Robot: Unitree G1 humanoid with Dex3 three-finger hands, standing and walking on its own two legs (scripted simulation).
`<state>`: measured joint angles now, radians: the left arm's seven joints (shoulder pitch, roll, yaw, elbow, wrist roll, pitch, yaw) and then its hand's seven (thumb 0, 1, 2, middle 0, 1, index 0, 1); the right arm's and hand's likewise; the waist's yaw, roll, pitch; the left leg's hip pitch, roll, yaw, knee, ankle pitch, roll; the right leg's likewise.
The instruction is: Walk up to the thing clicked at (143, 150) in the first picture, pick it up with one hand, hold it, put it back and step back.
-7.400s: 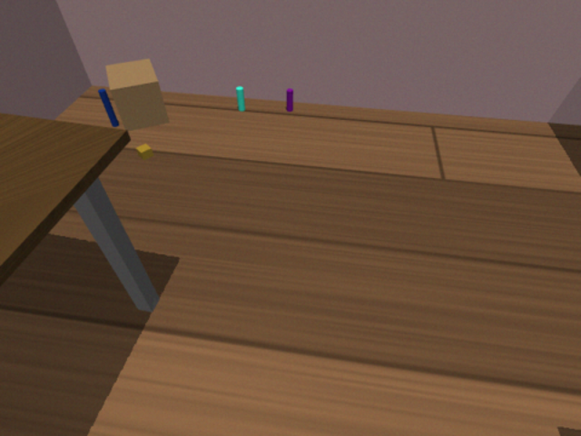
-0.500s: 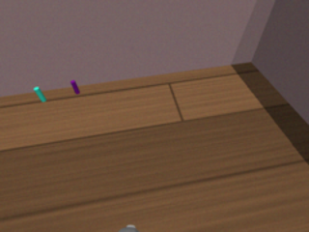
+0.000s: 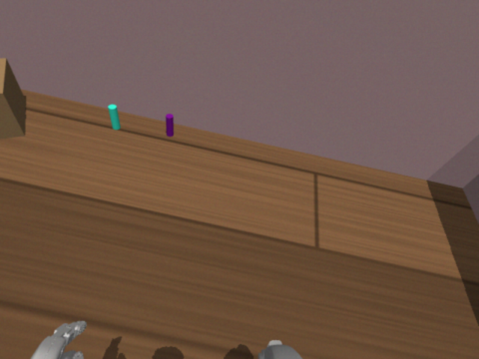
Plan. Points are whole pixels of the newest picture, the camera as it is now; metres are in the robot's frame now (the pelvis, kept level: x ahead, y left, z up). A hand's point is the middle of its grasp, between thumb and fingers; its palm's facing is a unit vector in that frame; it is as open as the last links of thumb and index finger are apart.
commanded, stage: walk up
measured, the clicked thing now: out of the picture +1.00 +1.13 -0.75
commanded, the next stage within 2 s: none
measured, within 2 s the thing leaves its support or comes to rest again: neither
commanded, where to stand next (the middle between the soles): +0.16 -0.08 m, yaw +46 degrees
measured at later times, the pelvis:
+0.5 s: pelvis +0.11 -0.12 -0.01, yaw +20 degrees
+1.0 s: pelvis +0.08 -0.14 -0.04, yaw +36 degrees
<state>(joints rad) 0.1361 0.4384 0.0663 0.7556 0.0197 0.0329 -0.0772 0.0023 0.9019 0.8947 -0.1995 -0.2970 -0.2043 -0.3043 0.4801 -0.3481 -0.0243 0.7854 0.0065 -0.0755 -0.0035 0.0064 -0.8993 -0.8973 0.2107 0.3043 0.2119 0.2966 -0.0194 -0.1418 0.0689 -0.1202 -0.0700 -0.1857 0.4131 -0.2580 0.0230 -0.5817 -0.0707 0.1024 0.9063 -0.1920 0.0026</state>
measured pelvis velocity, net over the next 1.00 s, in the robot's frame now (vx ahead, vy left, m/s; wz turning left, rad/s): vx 0.08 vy -0.14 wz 0.62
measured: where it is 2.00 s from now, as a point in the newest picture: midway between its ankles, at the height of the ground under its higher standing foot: outside the picture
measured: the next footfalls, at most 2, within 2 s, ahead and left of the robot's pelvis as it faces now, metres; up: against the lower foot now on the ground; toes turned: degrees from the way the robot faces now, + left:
right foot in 0.16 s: +0.22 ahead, -0.18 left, +0.00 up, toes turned +8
left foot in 0.66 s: +0.13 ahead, +0.02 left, +0.00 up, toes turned +29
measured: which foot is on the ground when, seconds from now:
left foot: down 0.00-0.18, up 0.20-0.64, down 0.66-1.00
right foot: up 0.00-0.14, down 0.16-0.70, up 0.72-0.98, down 1.00-1.00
